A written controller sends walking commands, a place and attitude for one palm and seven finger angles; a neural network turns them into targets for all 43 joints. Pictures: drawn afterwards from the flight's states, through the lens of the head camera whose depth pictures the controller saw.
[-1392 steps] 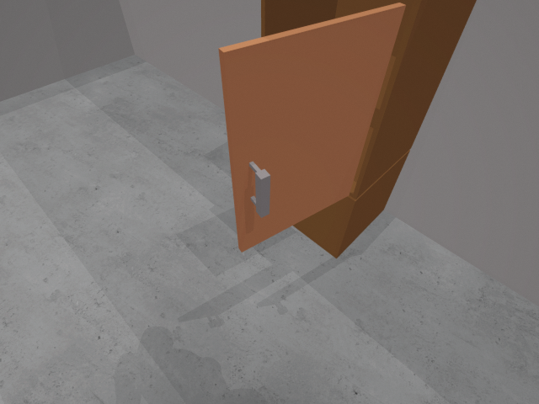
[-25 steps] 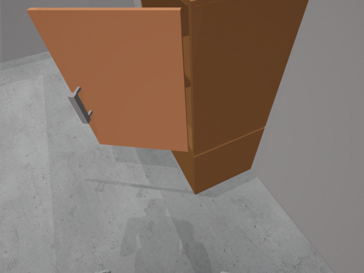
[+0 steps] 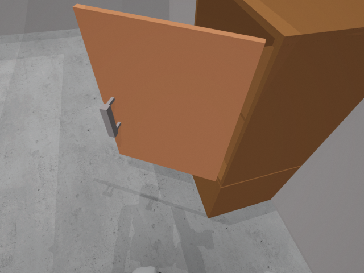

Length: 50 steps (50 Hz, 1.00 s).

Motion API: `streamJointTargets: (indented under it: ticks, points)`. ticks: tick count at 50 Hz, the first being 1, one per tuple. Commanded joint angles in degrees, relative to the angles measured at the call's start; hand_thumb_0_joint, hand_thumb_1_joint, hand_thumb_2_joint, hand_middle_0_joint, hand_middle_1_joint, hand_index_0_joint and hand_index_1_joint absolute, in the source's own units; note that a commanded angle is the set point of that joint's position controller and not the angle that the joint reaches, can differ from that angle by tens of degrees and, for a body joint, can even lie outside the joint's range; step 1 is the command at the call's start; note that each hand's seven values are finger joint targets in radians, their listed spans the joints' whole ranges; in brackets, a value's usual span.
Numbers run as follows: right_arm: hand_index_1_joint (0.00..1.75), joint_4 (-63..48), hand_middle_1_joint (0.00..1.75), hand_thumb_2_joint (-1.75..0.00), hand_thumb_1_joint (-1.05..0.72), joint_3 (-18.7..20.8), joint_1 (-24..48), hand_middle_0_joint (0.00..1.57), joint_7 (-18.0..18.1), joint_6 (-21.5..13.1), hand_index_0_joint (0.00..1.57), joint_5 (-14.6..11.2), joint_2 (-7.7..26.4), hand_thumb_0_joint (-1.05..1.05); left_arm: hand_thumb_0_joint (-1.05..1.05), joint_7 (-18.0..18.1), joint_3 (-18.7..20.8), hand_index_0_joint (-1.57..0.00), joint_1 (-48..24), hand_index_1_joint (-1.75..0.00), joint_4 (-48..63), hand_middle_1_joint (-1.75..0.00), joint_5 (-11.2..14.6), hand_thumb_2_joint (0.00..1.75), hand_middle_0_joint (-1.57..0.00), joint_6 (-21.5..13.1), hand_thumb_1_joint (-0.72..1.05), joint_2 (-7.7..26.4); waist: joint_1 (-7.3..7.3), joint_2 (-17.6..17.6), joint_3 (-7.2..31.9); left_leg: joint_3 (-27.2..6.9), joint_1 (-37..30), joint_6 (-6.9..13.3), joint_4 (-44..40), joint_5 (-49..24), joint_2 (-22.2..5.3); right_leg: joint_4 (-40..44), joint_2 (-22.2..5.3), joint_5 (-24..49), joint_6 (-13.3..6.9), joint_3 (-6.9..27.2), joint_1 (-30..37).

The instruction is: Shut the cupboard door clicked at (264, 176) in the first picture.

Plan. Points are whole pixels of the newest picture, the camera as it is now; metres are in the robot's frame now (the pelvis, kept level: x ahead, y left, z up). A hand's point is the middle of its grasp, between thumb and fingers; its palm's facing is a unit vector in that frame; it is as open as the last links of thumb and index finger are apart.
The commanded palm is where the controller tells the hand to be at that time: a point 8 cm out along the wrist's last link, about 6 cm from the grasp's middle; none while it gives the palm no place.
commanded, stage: come to a stop and stand still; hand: left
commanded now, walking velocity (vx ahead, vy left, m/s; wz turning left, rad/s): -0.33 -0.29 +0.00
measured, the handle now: (112, 117) +0.54 +0.30 -0.06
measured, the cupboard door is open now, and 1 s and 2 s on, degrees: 57 57 57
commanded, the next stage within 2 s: look again from close up in 1.38 s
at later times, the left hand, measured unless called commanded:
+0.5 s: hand out of the picture +0.06 +0.22 -0.16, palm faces -0.05 -0.97 -0.22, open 7.4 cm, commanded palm none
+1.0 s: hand out of the picture -0.08 +0.13 -0.16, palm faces +0.09 -0.98 -0.15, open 7.4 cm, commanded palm none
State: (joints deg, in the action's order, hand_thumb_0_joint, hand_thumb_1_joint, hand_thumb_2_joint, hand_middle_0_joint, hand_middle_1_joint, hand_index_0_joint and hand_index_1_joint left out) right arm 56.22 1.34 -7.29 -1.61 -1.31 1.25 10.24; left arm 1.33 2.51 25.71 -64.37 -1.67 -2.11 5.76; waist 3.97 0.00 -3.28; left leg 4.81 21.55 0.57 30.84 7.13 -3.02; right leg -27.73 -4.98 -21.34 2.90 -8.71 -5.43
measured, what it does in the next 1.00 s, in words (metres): steps on the spot: right foot, then left foot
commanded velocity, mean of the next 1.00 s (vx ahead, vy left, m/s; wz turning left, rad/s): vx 0.01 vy -0.02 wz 0.00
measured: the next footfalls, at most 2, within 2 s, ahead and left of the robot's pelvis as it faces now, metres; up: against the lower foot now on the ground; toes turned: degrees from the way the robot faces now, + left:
right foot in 0.62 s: -0.06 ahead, -0.13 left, +0.00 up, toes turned -7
left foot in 1.00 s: +0.00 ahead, +0.11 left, +0.00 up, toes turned +1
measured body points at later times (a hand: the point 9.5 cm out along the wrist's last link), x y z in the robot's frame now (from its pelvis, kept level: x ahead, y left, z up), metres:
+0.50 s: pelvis -0.03 +0.01 +0.01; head -0.02 +0.05 +0.46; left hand +0.06 +0.27 -0.14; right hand -0.04 -0.25 -0.12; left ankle +0.07 +0.10 -0.73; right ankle -0.08 -0.16 -0.66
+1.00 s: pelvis -0.03 -0.01 +0.01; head +0.00 -0.02 +0.46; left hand -0.08 +0.18 -0.15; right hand -0.04 -0.23 -0.16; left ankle -0.04 +0.11 -0.73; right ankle -0.09 -0.13 -0.73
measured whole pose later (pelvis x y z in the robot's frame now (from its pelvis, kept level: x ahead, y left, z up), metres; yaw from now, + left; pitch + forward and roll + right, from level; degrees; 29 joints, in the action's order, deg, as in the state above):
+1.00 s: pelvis -0.03 -0.01 +0.01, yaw -2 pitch +1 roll +0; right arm 62.8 1.8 -16.6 0.8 0.7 1.1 8.8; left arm 1.9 2.0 21.6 -63.7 -1.2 -0.9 3.5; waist 2.0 -1.0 -2.0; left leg 2.7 12.9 -1.0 26.7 12.5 -1.5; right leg -26.4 -2.4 -18.9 0.3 -4.7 -8.7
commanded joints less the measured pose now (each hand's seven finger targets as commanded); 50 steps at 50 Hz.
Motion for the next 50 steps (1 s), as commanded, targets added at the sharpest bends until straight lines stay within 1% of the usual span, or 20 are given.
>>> streamJointTargets:
  ticks: [1,2,3,5,8,15,20,23,27,28,29,30,31,32,33,36,42,45,48,50]
  points:
    - [0.30,1.6,0.30,-0.90,-0.90,1.1,-13.1,0.20,3.4,-0.2,0.20,-0.2,10.6,0.00,0.00,1.9,-0.1,-0.20,5.5,-0.30,2.0,-0.30,0.9,0.90,-0.20,1.2,0.90,5.0,-4.84,-9.4,13.1,-13.9,-23.9,9.1,-7.2,-45.6,-19.4,-21.4,1.6,-17.5,-2.1,6.5,-12.3]
    - [0.30,1.0,0.30,-0.90,-0.90,0.7,-9.9,0.20,4.2,-0.3,0.20,-0.2,9.5,0.00,0.00,1.9,-0.5,-0.20,4.4,-0.30,1.8,-0.30,0.9,0.90,-0.20,1.7,0.90,4.4,-4.18,-7.7,9.8,-13.9,-20.9,8.6,-9.0,-43.8,-18.7,-22.2,1.2,-15.3,-1.7,7.4,-13.6]
    - [0.30,0.8,0.30,-0.90,-0.90,0.5,-7.8,0.20,4.8,-0.3,0.20,-0.2,9.4,0.00,0.00,1.9,-0.4,-0.20,2.9,-0.30,1.4,-0.30,0.7,0.90,-0.20,2.4,0.90,5.3,-4.12,-12.2,7.8,-13.9,-18.6,7.6,-9.1,-46.6,-18.5,-23.9,0.8,-14.0,-1.2,8.7,-14.7]
    - [0.30,1.3,0.30,-0.90,-0.90,0.8,-8.0,0.20,5.4,0.9,0.20,-0.2,8.7,0.00,0.00,1.7,0.7,-0.20,-0.6,-0.30,2.0,-0.30,0.6,0.90,-0.20,3.8,0.90,7.6,-5.11,-8.5,3.9,-12.9,-13.8,7.3,-9.8,-45.6,-18.9,-28.1,1.1,-10.8,-1.1,11.2,-15.2]
    - [0.30,0.7,0.30,-0.90,-0.90,1.7,-7.3,0.20,6.0,1.6,0.20,-0.1,9.9,0.00,0.00,0.8,2.3,-0.20,-1.4,-0.30,4.2,-0.30,0.1,0.90,-0.20,5.2,0.90,9.3,-4.32,-2.7,4.0,-13.3,-12.9,9.8,-10.7,-36.2,-20.6,-38.2,2.9,-6.8,-1.3,11.7,-20.7]
    - [0.30,-0.4,0.30,-0.90,-0.90,2.5,-4.1,0.20,5.7,1.4,0.20,0.3,9.6,0.00,0.00,-0.7,4.1,-0.20,-4.6,-0.30,8.3,-0.30,-0.4,0.90,-0.20,6.9,0.90,10.2,-3.14,-6.7,6.1,-10.8,-9.6,7.4,-16.1,-6.8,-18.2,-43.5,3.4,3.1,-0.1,13.7,-25.1]
    - [0.30,0.0,0.30,-0.90,-0.90,3.2,-5.7,0.20,4.5,1.7,0.20,0.8,10.4,0.00,0.00,-1.1,3.4,-0.20,-7.2,-0.30,9.8,-0.30,-0.4,0.90,-0.20,6.8,0.90,10.2,-3.95,-11.9,3.3,-12.0,-5.8,5.5,-21.7,19.2,-14.9,-33.8,3.5,2.4,-0.7,10.0,-22.9]
    - [0.30,0.6,0.30,-0.90,-0.90,3.6,-7.5,0.20,3.7,2.0,0.20,1.2,10.7,0.00,0.00,-1.3,2.1,-0.20,-8.3,-0.30,10.0,-0.30,-0.3,0.90,-0.20,6.1,0.90,9.5,-4.72,-14.1,2.6,-11.6,-4.3,4.4,-23.7,25.7,-12.6,-20.7,4.5,-2.9,-2.0,5.1,-16.3]
    - [0.30,1.7,0.30,-0.90,-0.90,4.1,-7.6,0.20,3.1,2.9,0.20,1.2,11.7,0.00,0.00,-1.0,1.4,-0.20,-0.4,-0.30,6.5,-0.30,0.7,0.90,-0.20,5.1,0.90,7.7,-2.10,-13.3,4.8,-8.2,-1.0,1.4,-23.7,29.2,-9.8,0.2,7.1,-0.6,-4.3,1.0,-0.4]
    - [0.30,2.3,0.30,-0.90,-0.90,3.7,-8.3,0.20,3.0,3.1,0.20,0.7,9.5,0.00,0.00,-0.7,1.3,-0.20,1.8,-0.30,5.3,-0.30,0.6,0.90,-0.20,4.7,0.90,8.6,-1.33,-8.4,3.6,-5.6,2.7,-0.1,-20.9,28.6,-6.9,6.6,6.6,2.2,-4.7,1.6,5.0]
    - [0.30,2.4,0.30,-0.90,-0.90,3.0,-9.5,0.20,2.7,3.3,0.20,0.1,6.3,0.00,0.00,-0.2,1.4,-0.20,3.5,-0.30,4.8,-0.30,0.2,0.90,-0.20,4.1,0.90,10.1,-1.07,-0.5,3.2,-2.3,4.3,-2.1,-12.8,26.4,-2.7,14.9,1.1,-2.6,-5.9,7.8,5.0]
    - [0.30,1.6,0.30,-0.90,-0.90,2.0,-10.4,0.20,2.5,3.6,0.20,-0.7,1.6,0.00,0.00,0.3,1.6,-0.20,0.5,-0.30,5.3,-0.30,-0.3,0.90,-0.20,3.2,0.90,13.8,-2.89,13.3,0.1,0.1,6.9,-3.5,-0.4,21.0,1.4,24.3,-11.5,-19.2,-9.7,24.4,-2.5]
    - [0.30,0.7,0.30,-0.90,-0.90,2.1,-9.1,0.20,2.2,3.9,0.20,0.0,3.4,0.00,0.00,0.6,1.1,-0.20,-6.0,-0.30,7.7,-0.30,-0.2,0.90,-0.20,3.2,0.90,15.5,-3.59,12.9,-5.8,-2.1,7.7,-2.7,8.2,19.5,2.0,27.8,-16.3,-24.2,-11.3,28.7,-12.9]
    - [0.30,0.5,0.30,-0.90,-0.90,2.1,-9.9,0.20,1.7,3.9,0.20,0.3,3.9,0.00,0.00,0.7,1.0,-0.20,-10.2,-0.30,9.3,-0.30,-0.2,0.90,-0.20,3.1,0.90,16.0,-5.47,8.4,-4.5,-3.3,5.6,-1.9,14.0,17.4,2.7,26.8,-15.9,-18.4,-12.1,26.3,-15.6]
    - [0.30,1.9,0.30,-0.90,-0.90,2.2,-11.4,0.20,1.5,4.2,0.20,0.3,3.1,0.00,0.00,0.9,1.4,-0.20,-12.8,-0.30,9.0,-0.30,0.3,0.90,-0.20,1.9,0.90,14.7,-6.27,9.8,-4.2,-4.1,5.7,-1.9,17.1,14.3,2.0,27.0,-14.7,-18.0,-11.1,26.1,-15.7]
    - [0.30,3.9,0.30,-0.90,-0.90,2.2,-14.7,0.20,1.2,3.3,0.20,0.1,3.3,0.00,0.00,0.4,0.3,-0.20,-10.0,-0.30,6.9,-0.30,0.8,0.90,-0.20,0.6,0.90,9.6,-6.33,8.6,-6.1,-3.3,7.3,-2.3,19.8,7.4,1.3,21.4,-9.1,-0.2,-8.9,15.1,-9.5]
    - [0.30,2.3,0.30,-0.90,-0.90,2.1,-10.4,0.20,1.8,2.3,0.20,0.2,2.4,0.00,0.00,1.0,0.9,-0.20,-1.9,-0.30,3.7,-0.30,0.3,0.90,-0.20,0.3,0.90,7.6,-2.30,10.2,-3.6,-3.2,9.2,-2.6,14.1,11.7,0.2,16.9,-12.1,7.8,-12.3,17.6,0.3]
    - [0.30,1.8,0.30,-0.90,-0.90,1.4,-8.4,0.20,2.2,1.5,0.20,-0.2,1.1,0.00,0.00,1.1,1.5,-0.20,-0.5,-0.30,2.7,-0.30,-0.1,0.90,-0.20,0.4,0.90,8.1,-1.25,11.5,-0.1,-2.3,4.2,-2.1,3.6,15.8,1.0,11.1,-12.8,22.2,-13.3,17.9,3.8]
    - [0.30,4.8,0.30,-0.90,-0.90,0.7,-12.9,0.20,2.8,0.0,0.20,-0.7,0.8,0.00,0.00,1.1,1.2,-0.20,-1.4,-0.30,1.8,-0.30,0.6,0.90,-0.20,0.6,0.90,6.7,-3.42,8.8,3.5,-2.4,-13.3,-0.8,-11.4,-2.5,1.9,1.4,-5.3,30.7,-7.5,11.7,-2.0]
    - [0.30,6.6,0.30,-0.90,-0.90,0.9,-15.1,0.20,3.9,-0.8,0.20,-0.3,4.3,0.00,0.00,1.2,0.2,-0.20,0.8,-0.30,1.3,-0.30,0.9,0.90,-0.20,0.8,0.90,3.6,-3.28,-2.0,8.6,-7.5,-24.0,2.9,-4.2,-27.7,-6.6,-0.4,-0.7,18.2,-4.5,8.1,-8.5]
